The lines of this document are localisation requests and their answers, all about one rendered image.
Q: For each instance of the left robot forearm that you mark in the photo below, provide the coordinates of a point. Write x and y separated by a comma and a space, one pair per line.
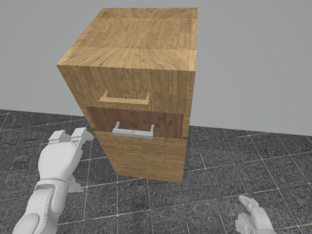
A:
44, 208

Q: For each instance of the drawer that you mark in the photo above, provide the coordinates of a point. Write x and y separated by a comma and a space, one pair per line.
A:
168, 125

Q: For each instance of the left robot hand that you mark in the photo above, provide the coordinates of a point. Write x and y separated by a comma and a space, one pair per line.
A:
61, 156

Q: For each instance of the cabinet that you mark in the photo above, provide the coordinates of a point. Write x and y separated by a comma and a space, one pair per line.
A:
137, 53

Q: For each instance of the handle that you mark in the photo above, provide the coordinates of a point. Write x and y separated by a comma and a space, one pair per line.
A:
133, 133
124, 102

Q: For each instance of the right robot hand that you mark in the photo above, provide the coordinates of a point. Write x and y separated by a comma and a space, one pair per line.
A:
259, 219

